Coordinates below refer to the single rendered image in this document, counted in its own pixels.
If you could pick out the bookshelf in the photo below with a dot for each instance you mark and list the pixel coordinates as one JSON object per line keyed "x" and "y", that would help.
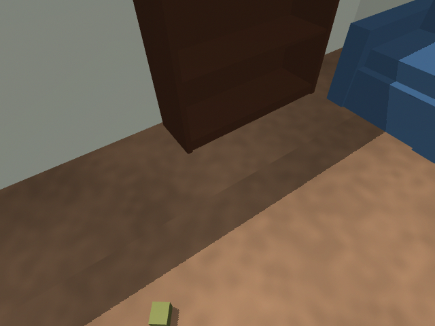
{"x": 217, "y": 65}

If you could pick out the armchair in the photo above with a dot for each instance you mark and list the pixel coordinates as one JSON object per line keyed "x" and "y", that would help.
{"x": 386, "y": 74}

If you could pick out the small box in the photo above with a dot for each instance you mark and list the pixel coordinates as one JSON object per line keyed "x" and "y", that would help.
{"x": 160, "y": 314}

